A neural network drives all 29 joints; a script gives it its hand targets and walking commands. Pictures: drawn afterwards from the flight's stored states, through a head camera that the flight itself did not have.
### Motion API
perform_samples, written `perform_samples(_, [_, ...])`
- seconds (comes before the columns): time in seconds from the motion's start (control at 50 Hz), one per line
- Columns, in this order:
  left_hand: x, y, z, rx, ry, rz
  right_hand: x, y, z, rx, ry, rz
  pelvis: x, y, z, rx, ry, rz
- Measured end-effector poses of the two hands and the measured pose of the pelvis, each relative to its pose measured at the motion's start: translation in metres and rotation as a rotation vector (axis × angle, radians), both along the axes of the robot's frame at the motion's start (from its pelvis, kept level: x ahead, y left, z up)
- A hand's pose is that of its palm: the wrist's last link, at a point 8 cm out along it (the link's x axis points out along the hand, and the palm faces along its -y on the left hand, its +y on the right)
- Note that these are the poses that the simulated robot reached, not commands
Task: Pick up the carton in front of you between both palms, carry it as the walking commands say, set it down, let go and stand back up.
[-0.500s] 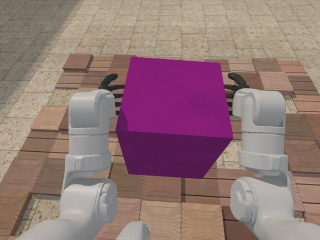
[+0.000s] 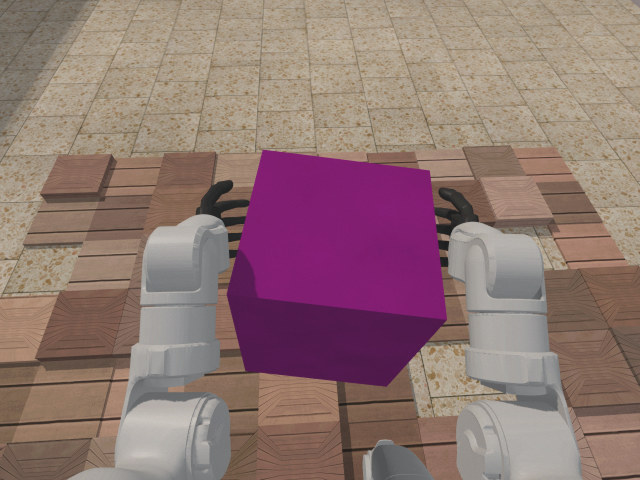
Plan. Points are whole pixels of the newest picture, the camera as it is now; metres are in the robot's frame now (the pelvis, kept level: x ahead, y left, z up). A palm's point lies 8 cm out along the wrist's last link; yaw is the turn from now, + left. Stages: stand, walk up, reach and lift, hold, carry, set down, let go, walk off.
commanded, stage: carry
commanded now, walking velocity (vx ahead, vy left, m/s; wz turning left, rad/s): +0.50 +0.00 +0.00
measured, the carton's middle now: (330, 278) +0.36 -0.01 +0.01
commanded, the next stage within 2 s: none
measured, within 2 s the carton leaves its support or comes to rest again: neither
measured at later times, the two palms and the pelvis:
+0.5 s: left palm (273, 70) +0.67 +0.07 +0.13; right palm (456, 74) +0.68 -0.23 +0.12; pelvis +0.30 -0.08 -0.04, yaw +0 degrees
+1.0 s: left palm out of the picture +1.01 +0.02 +0.14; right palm out of the picture +0.99 -0.28 +0.13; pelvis +0.64 -0.11 -0.01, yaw -1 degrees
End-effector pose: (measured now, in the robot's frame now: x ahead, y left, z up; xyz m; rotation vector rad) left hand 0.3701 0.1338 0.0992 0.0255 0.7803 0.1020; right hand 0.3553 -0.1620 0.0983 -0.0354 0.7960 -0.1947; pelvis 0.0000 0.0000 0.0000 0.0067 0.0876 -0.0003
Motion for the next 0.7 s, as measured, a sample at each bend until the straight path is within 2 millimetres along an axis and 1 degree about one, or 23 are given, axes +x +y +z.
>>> perform_samples(0.06, [0.035,-0.007,0.016,-0.002,-0.059,0.012,0.038,-0.008,0.015,0.01,-0.059,0.003,0.034,-0.009,0.001,0.01,0.003,0.001])
perform_samples(0.12, [0.073,-0.017,0.035,0.004,-0.127,0.025,0.079,-0.018,0.031,0.019,-0.126,0.015,0.073,-0.022,-0.005,0.027,0.002,0.004])
perform_samples(0.16, [0.1,-0.027,0.047,0.014,-0.169,0.032,0.109,-0.027,0.04,0.018,-0.167,0.027,0.101,-0.034,-0.013,0.04,-0.003,0.007])
perform_samples(0.2, [0.127,-0.037,0.056,0.026,-0.208,0.044,0.141,-0.037,0.047,0.014,-0.205,0.048,0.131,-0.047,-0.029,0.059,-0.017,0.02])
perform_samples(0.22, [0.139,-0.042,0.058,0.038,-0.224,0.048,0.157,-0.042,0.048,0.015,-0.221,0.059,0.145,-0.052,-0.037,0.054,-0.018,0.021])
perform_samples(0.26, [0.162,-0.05,0.058,0.061,-0.208,0.047,0.183,-0.05,0.046,0.027,-0.205,0.069,0.166,-0.058,-0.043,0.035,-0.017,0.015])
perform_samples(0.36, [0.213,-0.06,0.05,0.065,-0.101,0.059,0.238,-0.06,0.038,0.034,-0.097,0.078,0.217,-0.07,-0.04,0.046,-0.005,0.008])
perform_samples(0.46, [0.273,-0.064,0.039,0.04,-0.042,0.077,0.297,-0.064,0.027,0.04,-0.037,0.07,0.273,-0.076,-0.036,0.042,0.005,0.0])
perform_samples(0.52, [0.311,-0.064,0.023,0.038,-0.005,0.078,0.334,-0.064,0.012,0.038,0.002,0.062,0.313,-0.076,-0.036,0.039,0.01,-0.007])
perform_samples(0.64, [0.397,-0.061,-0.02,0.026,0.037,0.046,0.41,-0.061,-0.026,0.006,0.047,0.041,0.402,-0.07,-0.044,0.038,-0.021,-0.003])
perform_samples(0.7, [0.435,-0.066,-0.035,0.005,0.051,0.022,0.44,-0.065,-0.036,-0.02,0.064,0.016,0.434,-0.068,-0.036,0.042,-0.035,-0.008])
